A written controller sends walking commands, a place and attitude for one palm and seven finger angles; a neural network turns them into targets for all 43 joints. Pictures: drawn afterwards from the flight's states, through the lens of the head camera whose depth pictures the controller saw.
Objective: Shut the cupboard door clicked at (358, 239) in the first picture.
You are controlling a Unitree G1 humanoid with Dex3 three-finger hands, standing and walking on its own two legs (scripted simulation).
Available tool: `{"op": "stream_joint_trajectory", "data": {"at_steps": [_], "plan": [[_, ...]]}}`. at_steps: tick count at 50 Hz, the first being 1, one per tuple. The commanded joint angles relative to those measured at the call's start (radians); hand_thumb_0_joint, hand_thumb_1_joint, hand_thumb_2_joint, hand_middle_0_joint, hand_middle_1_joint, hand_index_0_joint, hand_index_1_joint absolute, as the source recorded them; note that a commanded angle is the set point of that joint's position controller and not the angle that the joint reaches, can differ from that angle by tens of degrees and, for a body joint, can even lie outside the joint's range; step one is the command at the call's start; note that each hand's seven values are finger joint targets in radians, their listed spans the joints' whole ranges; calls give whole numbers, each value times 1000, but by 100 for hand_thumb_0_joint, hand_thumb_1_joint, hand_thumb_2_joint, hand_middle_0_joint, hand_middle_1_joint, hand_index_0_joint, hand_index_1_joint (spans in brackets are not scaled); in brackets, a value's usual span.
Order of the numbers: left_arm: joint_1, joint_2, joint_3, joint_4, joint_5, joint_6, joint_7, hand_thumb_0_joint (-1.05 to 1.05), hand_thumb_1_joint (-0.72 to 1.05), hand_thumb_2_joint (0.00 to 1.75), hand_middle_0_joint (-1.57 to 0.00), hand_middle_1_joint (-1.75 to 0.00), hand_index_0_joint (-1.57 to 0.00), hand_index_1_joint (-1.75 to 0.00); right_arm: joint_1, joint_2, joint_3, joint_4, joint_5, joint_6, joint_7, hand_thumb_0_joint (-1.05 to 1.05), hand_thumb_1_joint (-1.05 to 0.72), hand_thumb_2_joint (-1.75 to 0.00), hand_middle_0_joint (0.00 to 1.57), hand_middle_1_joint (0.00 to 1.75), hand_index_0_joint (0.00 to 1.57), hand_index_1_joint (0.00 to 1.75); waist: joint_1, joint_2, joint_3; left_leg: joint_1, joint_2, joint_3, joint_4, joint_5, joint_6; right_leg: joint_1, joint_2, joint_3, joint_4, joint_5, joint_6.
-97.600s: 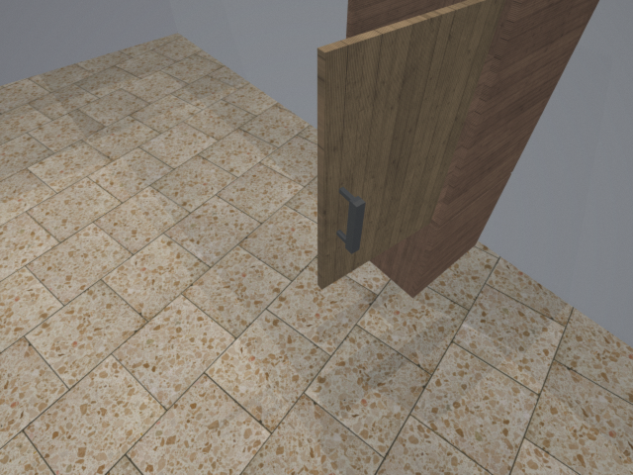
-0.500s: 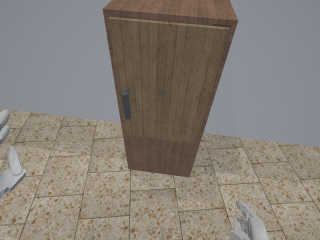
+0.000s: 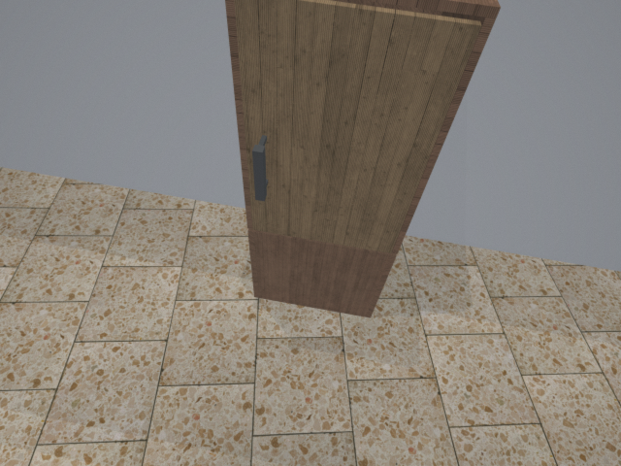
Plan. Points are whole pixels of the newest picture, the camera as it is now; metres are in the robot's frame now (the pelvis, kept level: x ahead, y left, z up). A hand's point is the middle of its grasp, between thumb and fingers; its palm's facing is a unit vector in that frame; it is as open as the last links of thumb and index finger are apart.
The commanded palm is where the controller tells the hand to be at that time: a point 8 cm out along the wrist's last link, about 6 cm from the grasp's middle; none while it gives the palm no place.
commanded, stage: let the arm hang, fingers relaxed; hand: left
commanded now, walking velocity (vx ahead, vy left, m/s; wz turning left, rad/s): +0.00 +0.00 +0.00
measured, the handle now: (262, 168) +0.70 +0.15 -0.09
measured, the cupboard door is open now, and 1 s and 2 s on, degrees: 0 0 0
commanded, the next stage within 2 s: look to check the result in 0.64 s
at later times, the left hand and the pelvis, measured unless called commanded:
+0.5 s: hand out of the picture -0.03 +0.14 -0.18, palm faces +0.03 -0.99 -0.14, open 7.3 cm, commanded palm none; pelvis +0.00 +0.00 +0.00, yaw -1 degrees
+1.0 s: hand out of the picture -0.02 +0.15 -0.17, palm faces +0.03 -0.98 -0.18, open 7.3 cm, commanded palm none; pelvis +0.01 -0.01 +0.00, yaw -1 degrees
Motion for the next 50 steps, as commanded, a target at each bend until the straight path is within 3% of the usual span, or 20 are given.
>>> {"op": "stream_joint_trajectory", "data": {"at_steps": [1,6,14,28,36,50], "plan": [[54,68,12,4,-4,-42,13,0,90,90,-20,-30,-20,-30,14,-124,-40,-29,3,-34,-14,0,-90,-90,20,30,20,30,-10,75,-39,143,80,-110,-134,-115,24,-126,-78,75,-130,17,-50],[86,41,6,44,-2,-43,22,0,90,90,-20,-30,-20,-30,45,-95,-41,5,4,-29,-14,0,-90,-90,20,30,20,30,-14,12,16,138,78,-99,-142,-136,23,-172,-78,78,-139,-23,-46],[114,10,8,55,2,-43,30,0,90,90,-20,-30,-20,-30,61,-56,-40,30,0,-25,-11,0,-90,-90,20,30,20,30,-10,4,74,101,68,-90,-151,-167,21,-226,-77,81,-135,-81,-41],[65,7,18,29,-2,-52,31,0,90,90,-20,-30,-20,-30,70,-35,-36,25,-3,-37,-13,0,-90,-90,20,30,20,30,-11,56,56,115,59,-73,-123,-64,15,-190,-81,87,-131,7,-47],[57,13,20,29,-4,-56,31,0,90,90,-20,-30,-20,-30,62,-43,-36,26,0,-44,-15,0,-90,-90,20,30,20,30,-8,29,23,154,67,-68,-101,38,16,-148,-88,78,-135,83,-43],[60,29,17,39,-5,-57,33,0,90,90,-20,-30,-20,-30,30,-63,-31,33,6,-42,-16,0,-90,-90,20,30,20,30,-7,24,33,192,74,-62,-105,83,17,-129,-88,84,-156,125,-39]]}}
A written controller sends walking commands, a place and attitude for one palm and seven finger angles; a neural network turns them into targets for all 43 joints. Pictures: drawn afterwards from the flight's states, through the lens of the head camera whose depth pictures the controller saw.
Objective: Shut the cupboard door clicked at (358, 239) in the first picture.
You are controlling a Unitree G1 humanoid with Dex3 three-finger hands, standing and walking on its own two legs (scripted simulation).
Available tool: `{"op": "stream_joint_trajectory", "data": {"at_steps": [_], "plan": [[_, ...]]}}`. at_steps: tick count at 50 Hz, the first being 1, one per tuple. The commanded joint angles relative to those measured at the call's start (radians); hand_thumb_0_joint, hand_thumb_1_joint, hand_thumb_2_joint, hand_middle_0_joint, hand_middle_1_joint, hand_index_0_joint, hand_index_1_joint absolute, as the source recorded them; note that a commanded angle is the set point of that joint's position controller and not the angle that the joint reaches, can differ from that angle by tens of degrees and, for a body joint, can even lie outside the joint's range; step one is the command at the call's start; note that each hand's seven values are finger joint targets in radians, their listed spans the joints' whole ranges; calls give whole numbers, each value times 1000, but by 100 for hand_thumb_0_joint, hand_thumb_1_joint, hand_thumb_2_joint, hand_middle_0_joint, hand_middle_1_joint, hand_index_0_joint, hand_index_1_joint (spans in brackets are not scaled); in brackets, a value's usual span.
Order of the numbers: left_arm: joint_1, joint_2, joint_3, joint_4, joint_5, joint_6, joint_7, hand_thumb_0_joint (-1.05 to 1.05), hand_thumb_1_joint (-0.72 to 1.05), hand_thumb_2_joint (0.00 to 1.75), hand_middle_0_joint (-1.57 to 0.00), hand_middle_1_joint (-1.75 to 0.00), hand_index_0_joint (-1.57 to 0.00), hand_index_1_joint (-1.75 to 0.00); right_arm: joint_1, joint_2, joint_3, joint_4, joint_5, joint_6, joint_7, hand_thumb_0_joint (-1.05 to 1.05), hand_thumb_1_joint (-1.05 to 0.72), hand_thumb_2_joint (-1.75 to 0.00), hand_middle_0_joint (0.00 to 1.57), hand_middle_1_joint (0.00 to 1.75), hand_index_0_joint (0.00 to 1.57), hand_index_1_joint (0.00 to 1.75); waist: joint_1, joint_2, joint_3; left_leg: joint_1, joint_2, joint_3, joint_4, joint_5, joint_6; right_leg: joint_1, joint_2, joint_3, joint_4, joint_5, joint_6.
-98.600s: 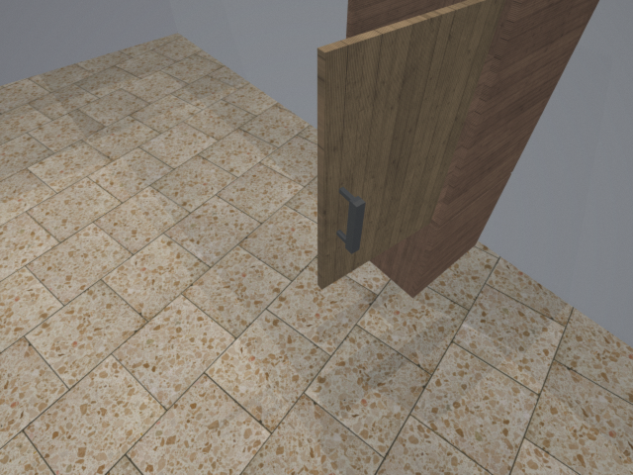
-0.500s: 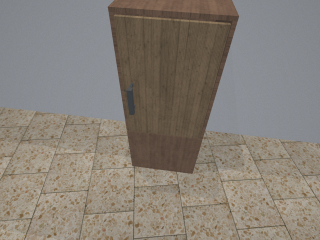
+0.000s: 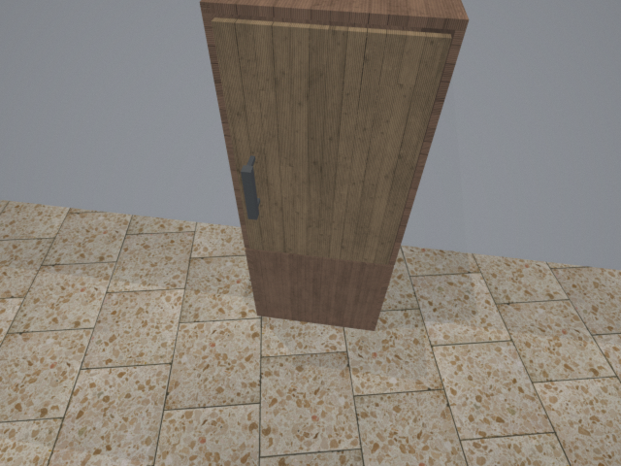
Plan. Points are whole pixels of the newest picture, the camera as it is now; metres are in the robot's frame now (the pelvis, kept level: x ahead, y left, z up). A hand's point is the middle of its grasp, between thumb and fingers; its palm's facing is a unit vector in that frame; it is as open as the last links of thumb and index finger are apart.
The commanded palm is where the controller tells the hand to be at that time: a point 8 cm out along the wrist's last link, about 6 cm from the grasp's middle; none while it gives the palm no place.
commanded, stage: look to check the result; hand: left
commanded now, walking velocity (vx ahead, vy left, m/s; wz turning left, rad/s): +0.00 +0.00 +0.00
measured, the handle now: (252, 188) +0.69 +0.17 -0.09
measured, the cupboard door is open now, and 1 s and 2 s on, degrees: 0 0 0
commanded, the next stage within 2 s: stand and wait in 0.22 s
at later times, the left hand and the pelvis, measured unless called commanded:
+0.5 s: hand out of the picture -0.02 +0.15 -0.18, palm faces +0.03 -0.98 -0.17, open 7.3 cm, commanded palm none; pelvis +0.01 -0.01 +0.00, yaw +0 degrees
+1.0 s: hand out of the picture -0.02 +0.15 -0.18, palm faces +0.04 -0.98 -0.18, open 7.3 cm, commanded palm none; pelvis +0.02 -0.01 +0.00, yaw +0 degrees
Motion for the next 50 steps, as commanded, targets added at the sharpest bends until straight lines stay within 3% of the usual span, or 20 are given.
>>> {"op": "stream_joint_trajectory", "data": {"at_steps": [1,25,50], "plan": [[90,88,11,-12,-4,-12,7,0,90,90,-20,-30,-20,-30,50,-98,-18,-23,-1,-12,-3,0,-90,-90,20,30,20,30,0,-20,64,119,71,-78,-54,67,30,-183,-91,66,-124,118,-28],[89,105,13,-13,-4,-17,8,0,90,90,-20,-30,-20,-30,30,-114,-14,-24,1,-17,-6,0,-90,-90,20,30,20,30,8,-21,44,148,74,-65,-43,143,26,-129,-97,66,-137,240,-25],[96,102,12,-9,-4,-17,9,0,90,90,-20,-30,-20,-30,36,-115,-12,-17,1,-16,-8,0,-90,-90,20,30,20,30,7,-27,53,155,77,-58,-45,153,25,-117,-96,64,-141,263,-24]]}}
